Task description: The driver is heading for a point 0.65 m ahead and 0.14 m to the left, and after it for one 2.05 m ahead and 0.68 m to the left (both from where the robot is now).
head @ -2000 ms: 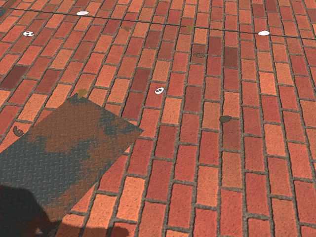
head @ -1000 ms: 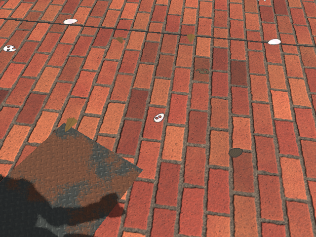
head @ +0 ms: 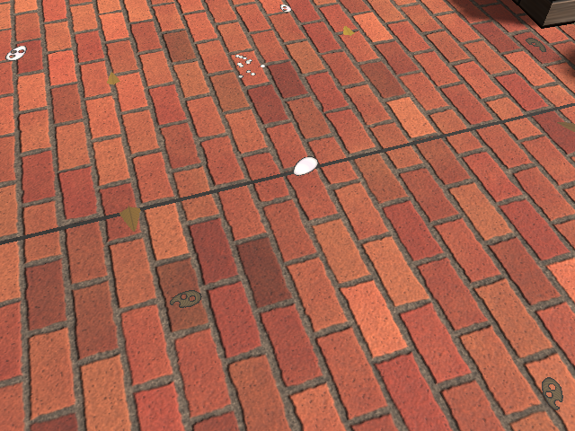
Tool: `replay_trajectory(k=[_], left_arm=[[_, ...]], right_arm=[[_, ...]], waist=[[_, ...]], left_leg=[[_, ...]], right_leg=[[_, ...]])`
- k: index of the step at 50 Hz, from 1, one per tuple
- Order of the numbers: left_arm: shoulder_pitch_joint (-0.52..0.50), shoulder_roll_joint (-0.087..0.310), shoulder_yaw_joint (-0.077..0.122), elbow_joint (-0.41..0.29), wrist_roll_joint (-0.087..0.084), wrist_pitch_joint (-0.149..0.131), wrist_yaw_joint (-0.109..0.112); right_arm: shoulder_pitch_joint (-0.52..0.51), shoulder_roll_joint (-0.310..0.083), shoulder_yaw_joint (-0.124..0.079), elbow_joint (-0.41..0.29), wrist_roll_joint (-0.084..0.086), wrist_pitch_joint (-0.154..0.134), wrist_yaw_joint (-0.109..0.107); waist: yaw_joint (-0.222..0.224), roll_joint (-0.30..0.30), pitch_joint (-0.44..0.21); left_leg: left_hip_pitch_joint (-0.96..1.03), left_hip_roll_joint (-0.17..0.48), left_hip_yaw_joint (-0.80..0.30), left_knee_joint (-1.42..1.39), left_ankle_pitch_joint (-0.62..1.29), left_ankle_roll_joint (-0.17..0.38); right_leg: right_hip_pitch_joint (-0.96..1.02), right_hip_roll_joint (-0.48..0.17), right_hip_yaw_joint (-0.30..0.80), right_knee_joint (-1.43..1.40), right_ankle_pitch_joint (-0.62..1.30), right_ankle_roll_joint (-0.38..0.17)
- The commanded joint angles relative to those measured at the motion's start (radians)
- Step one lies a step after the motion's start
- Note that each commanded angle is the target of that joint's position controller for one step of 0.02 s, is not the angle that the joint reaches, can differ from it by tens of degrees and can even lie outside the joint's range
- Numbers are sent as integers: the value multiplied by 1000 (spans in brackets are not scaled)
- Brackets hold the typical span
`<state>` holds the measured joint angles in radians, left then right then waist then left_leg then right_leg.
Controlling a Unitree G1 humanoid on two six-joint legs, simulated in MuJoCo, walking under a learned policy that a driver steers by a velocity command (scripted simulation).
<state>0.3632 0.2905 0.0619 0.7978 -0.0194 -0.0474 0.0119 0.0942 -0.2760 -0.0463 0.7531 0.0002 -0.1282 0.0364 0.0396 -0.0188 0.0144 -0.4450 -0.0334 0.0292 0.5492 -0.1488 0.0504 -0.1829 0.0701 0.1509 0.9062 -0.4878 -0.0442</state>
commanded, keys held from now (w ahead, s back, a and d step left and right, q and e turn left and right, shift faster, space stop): w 0.22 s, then w+q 0.28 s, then s+q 0.40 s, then w+q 0.06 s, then q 0.04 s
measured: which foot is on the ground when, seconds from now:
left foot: down 0.00-0.46, up 0.48-0.84, down 0.86-1.00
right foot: up 0.00-0.44, down 0.46-0.88, up 0.90-1.00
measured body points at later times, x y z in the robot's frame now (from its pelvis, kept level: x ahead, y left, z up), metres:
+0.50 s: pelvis +0.28 -0.03 +0.00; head +0.32 -0.03 +0.45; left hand +0.50 +0.22 -0.06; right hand +0.27 -0.31 -0.13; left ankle +0.10 +0.10 -0.69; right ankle +0.39 -0.13 -0.73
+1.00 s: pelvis +0.40 +0.00 +0.01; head +0.44 +0.04 +0.45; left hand +0.44 +0.32 -0.12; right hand +0.64 -0.21 -0.07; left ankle +0.46 +0.12 -0.72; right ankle +0.41 -0.15 -0.65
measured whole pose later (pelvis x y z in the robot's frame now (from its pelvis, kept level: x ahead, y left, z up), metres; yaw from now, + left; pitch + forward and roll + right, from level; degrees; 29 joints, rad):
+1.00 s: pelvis +0.40 +0.00 +0.01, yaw +22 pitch +2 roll -2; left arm 0.08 0.30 0.07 0.78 0.00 0.02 0.03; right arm 0.17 -0.31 -0.07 0.63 0.00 0.02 0.01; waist -0.02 -0.02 0.08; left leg -0.45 -0.03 -0.03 0.51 -0.10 0.05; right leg -0.48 0.00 0.00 1.10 -0.49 0.03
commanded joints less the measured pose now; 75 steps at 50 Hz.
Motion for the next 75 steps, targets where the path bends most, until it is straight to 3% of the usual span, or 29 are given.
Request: replay_trajectory(k=[1, 4, 11, 16, 20, 22, 23, 24, 25, 26, 29, 35, 41, 43, 44, 45, 46, 47, 49, 52, 58, 62, 63, 64, 65, 66, 68, 72, 75], left_arm=[[-49, 140, 17, -108, -19, -35, -4], [-87, 101, 20, -117, 11, -32, -8], [-213, 31, -3, -157, 18, -32, -10], [-381, 21, -8, -207, 7, -52, -33], [-381, 66, 8, -217, 4, -72, -47], [-190, 129, 40, -166, 11, -77, -35], [-15, 193, 59, -143, 31, -76, -23], [57, 265, 76, -120, 34, -61, -23], [73, 177, 57, -118, 28, -53, -22], [-11, 130, 39, -129, 27, -52, -16], [-197, 61, 16, -132, 41, -53, -20], [-289, 123, 40, -108, 30, -31, 13], [-290, 148, 48, -79, -10, 8, 23], [-246, 116, 40, -55, -14, 16, 22], [-193, 97, 32, -61, 25, 17, 16], [-141, 52, 12, -71, 47, 28, 13], [-166, 116, 25, -56, 33, 45, 10], [-196, 133, 33, -66, 8, 58, 11], [-237, 128, 40, -61, 23, 67, 26], [-222, 94, 33, -57, 20, 58, 23], [-212, 89, 28, -53, 12, 43, 4], [-98, 111, 44, -16, 18, 36, -9], [-58, 182, 61, -18, 38, 39, -3], [-113, 257, 76, -28, 65, 39, -4], [-212, 206, 59, -77, 80, 28, 2], [-290, 150, 45, -101, 64, 24, 12], [-324, 108, 30, -116, 31, 22, 23], [-210, 122, 30, -106, 36, 42, 38], [-164, 170, 48, -100, 33, 54, 35]], right_arm=[[223, -134, -42, 5, 13, 12, -4], [140, -91, -21, 0, -12, 14, -6], [204, -149, -33, 47, 11, 20, -25], [315, -161, -34, 92, 25, 46, -33], [322, -182, -44, 102, 27, 68, -47], [293, -173, -40, 91, 22, 72, -48], [268, -119, -20, 56, 3, 67, -46], [418, -1, 15, 38, 10, 50, -43], [389, -88, -4, 49, 36, 43, -41], [283, -159, -28, 20, 49, 45, -45], [261, -127, -44, 10, 17, 89, -59], [233, -61, -32, -56, 13, 137, -36], [177, -122, -60, -122, 5, 156, 9], [237, -167, -83, -116, -6, 147, -1], [247, -284, -112, -144, -13, 138, -25], [211, -331, -103, -185, -54, 134, -35], [218, -278, -95, -189, -41, 131, -26], [155, -254, -89, -194, -19, 126, -23], [68, -191, -73, -195, 16, 137, -39], [44, -179, -72, -215, -14, 147, -62], [68, -202, -88, -220, -1, 160, -68], [54, -183, -84, -225, 21, 177, -73], [69, -142, -74, -230, 19, 178, -73], [33, -144, -81, -267, 29, 166, -70], [68, -212, -103, -241, 8, 158, -68], [117, -224, -113, -205, 10, 163, -62], [173, -175, -103, -164, 3, 182, -65], [59, -126, -77, -217, 26, 184, -57], [14, -104, -61, -252, 20, 182, -45]], waist=[[-121, 115, -109], [-54, 99, -12], [-77, 82, 2], [-133, 79, 39], [-90, 110, 27], [17, 104, -93], [95, 37, -250], [43, -235, -411], [73, -211, -414], [70, -141, -229], [-49, -84, -71], [-85, -104, -91], [-80, -75, -79], [-106, -4, -91], [-90, 232, -115], [-42, 372, -199], [-93, 212, -340], [-68, 151, -279], [-41, 114, -145], [-26, 186, -129], [-53, 196, -142], [-4, 167, -111], [-8, 22, -107], [-33, -282, -30], [-53, -205, -15], [-91, -139, -20], [-92, -106, -13], [-7, -125, -5], [29, -148, -40]], left_leg=[[579, 367, -589, -283, -319, 196], [334, 264, -374, -354, -43, 169], [326, 211, -156, -412, 255, 166], [364, 216, -172, -369, 232, 150], [445, 264, -248, -270, 270, 122], [382, 198, -208, -62, 427, 79], [205, 135, -169, 208, 252, 41], [-176, -5, -81, 558, -337, -25], [-286, 27, -169, 701, -442, -28], [-331, 58, -161, 739, -376, -37], [-171, 122, -124, 658, -305, -84], [-31, 112, -47, 330, -21, -110], [76, 82, -4, 92, 19, -49], [224, 38, 1, -73, 208, 5], [359, 216, -246, -128, 825, 82], [469, 461, -570, -121, 1132, 312], [455, 414, -545, -149, 799, 327], [394, 345, -469, -180, 431, 268], [247, 246, -418, -265, -165, 164], [167, 193, -383, -285, -129, 154], [169, 194, -479, -279, -195, 152], [51, 120, -471, -227, -304, 69], [-78, 38, -373, -29, -386, 11], [-227, -119, -148, 238, -412, -35], [-205, -50, -212, 438, -384, -61], [-182, -53, -206, 532, -318, -68], [-206, -41, -179, 665, -232, -104], [-274, 12, -105, 573, -180, -153], [-223, 55, -69, 417, -221, -167]], right_leg=[[-583, -86, -2, 397, 40, -2], [-473, -173, -47, 230, 185, 8], [-483, -183, -112, -119, 446, 57], [-413, -121, -130, -345, 565, 63], [-331, -97, -110, -436, 460, 32], [-19, -87, -132, -477, 463, -19], [278, -244, 9, -414, 489, -85], [642, -502, 410, -449, 385, -234], [601, -506, 549, -550, 187, -240], [452, -472, 382, -569, 333, -201], [92, -371, 21, -570, 977, -163], [-23, -332, -220, -630, 991, -170], [10, -359, -264, -485, 771, -120], [-30, -283, -304, -300, 682, -39], [-175, -174, -361, -43, 369, 56], [-396, -25, -257, 273, -250, 120], [-364, -46, -80, 377, -224, 100], [-401, -70, -66, 367, -124, 76], [-424, -102, -80, 221, 38, 67], [-321, -62, -97, 82, 93, 84], [-193, -31, -86, -190, 103, 81], [12, -59, -102, -491, 231, 12], [99, -257, 79, -589, 151, -52], [-15, -443, 345, -696, 194, -179], [-75, -465, 331, -686, 264, -210], [-79, -404, 213, -657, 320, -164], [-29, -333, 74, -625, 391, -120], [120, -317, -35, -611, 507, -154], [202, -359, -56, -591, 589, -173]])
